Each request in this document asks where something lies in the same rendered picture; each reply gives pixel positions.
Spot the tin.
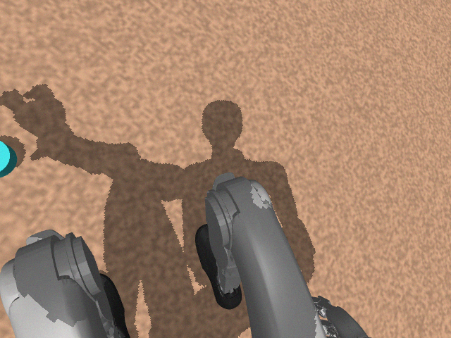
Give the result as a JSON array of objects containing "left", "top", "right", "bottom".
[{"left": 0, "top": 141, "right": 17, "bottom": 177}]

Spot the right robot hand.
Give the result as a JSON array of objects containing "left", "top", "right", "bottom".
[{"left": 312, "top": 296, "right": 368, "bottom": 338}]

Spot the left robot foot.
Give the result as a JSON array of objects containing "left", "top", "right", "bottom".
[{"left": 100, "top": 273, "right": 130, "bottom": 338}]

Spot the right robot foot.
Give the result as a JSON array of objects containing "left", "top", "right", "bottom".
[{"left": 195, "top": 224, "right": 242, "bottom": 309}]

